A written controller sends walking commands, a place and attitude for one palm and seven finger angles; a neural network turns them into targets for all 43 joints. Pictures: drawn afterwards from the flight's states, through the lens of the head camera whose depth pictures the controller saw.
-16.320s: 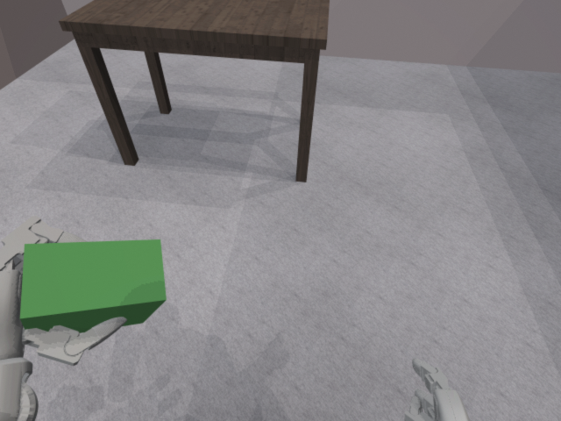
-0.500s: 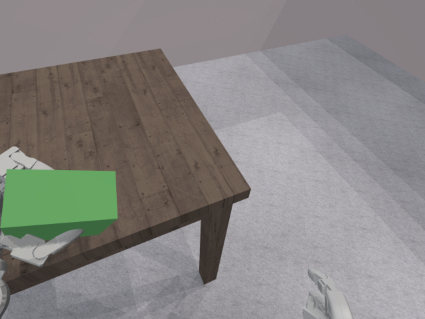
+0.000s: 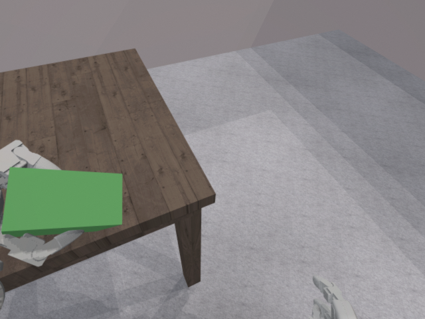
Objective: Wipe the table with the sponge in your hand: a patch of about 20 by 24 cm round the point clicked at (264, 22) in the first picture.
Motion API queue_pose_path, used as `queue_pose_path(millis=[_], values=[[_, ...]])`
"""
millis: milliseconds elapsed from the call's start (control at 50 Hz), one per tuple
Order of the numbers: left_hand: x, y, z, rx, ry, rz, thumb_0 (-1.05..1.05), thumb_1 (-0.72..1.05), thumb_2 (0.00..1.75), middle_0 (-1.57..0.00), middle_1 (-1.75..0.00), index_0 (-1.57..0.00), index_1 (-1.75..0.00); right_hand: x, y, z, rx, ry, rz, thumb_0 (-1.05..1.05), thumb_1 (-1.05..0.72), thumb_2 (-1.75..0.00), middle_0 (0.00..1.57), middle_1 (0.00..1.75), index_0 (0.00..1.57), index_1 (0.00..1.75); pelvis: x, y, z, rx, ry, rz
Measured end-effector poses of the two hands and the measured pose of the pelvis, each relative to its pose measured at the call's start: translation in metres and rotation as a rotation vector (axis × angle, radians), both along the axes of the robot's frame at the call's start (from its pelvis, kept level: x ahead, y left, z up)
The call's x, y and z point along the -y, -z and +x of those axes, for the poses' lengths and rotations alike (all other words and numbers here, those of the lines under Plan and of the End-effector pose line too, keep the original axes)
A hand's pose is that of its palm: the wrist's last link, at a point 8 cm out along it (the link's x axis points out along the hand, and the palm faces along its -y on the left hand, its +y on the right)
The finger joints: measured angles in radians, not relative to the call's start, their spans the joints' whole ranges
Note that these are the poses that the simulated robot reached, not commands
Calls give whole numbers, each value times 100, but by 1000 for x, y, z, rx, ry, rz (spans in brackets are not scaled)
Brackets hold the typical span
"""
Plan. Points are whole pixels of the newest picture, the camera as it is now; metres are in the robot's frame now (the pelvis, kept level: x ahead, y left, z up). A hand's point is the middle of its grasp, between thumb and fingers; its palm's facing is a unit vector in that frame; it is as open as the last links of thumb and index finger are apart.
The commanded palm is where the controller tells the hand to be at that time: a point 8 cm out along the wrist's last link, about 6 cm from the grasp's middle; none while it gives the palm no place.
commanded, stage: come to a stop and stand still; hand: left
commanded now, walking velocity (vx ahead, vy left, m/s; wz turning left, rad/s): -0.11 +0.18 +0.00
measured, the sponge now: (78, 205) +0.24 +0.20 +0.16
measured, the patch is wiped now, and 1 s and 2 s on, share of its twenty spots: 0.00 0.00 0.00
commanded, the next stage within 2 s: look again from close up in 1.08 s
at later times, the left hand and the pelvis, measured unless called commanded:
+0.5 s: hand (16, 187) +0.24 +0.27 +0.19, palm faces +0.43 -0.83 -0.36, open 10.2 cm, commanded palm +0.17 +0.29 +0.19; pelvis +0.00 +0.01 +0.01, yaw -2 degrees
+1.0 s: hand (23, 184) +0.26 +0.28 +0.17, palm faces +0.35 -0.88 -0.33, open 10.2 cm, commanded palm +0.19 +0.31 +0.19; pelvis +0.02 +0.04 +0.01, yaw -2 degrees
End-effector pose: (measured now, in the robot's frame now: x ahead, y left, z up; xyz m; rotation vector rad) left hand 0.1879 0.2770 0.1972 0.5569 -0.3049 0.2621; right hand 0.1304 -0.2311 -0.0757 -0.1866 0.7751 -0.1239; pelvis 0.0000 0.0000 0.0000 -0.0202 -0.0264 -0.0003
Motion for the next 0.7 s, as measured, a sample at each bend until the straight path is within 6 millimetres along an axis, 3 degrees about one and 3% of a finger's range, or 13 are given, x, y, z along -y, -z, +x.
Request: queue_pose_path(millis=[140,280,340,380,440,580,700], values=[[6,5,-4,-56,-73,-38,-1,-51,103,-70,-134,-73,-134,20,0,16,12,30,-12,1,-91,-90,20,30,20,30,12,-6,5,-12,2,22],[5,10,-9,-56,-107,-75,-1,-51,103,-70,-134,-73,-134,21,-7,30,40,11,-44,1,-91,-90,20,30,20,30,10,-8,7,-6,-7,30],[-2,2,-5,-26,-101,-22,-1,-51,103,-70,-134,-73,-134,15,-10,37,53,-22,-57,1,-91,-90,20,30,20,30,8,-8,6,-9,-9,22],[-22,-12,4,56,-102,51,-1,-51,103,-70,-134,-73,-134,7,-10,38,49,-73,-63,1,-91,-90,20,30,20,30,8,-8,2,-16,-3,19],[-42,-12,12,113,-137,-20,-1,-51,103,-70,-134,-73,-134,-7,-15,38,71,-95,-32,1,-91,-90,20,30,20,30,0,-9,-1,-8,15,20],[-20,18,9,26,15,-129,-1,-51,103,-70,-134,-73,-134,-35,-25,31,112,-70,-6,1,-91,-90,20,30,20,30,-23,-11,4,-4,35,25],[-43,21,9,39,-24,-122,-1,-51,103,-70,-134,-73,-134,-50,-22,29,69,-91,-17,1,-91,-90,20,30,20,30,-29,-10,10,1,23,13]])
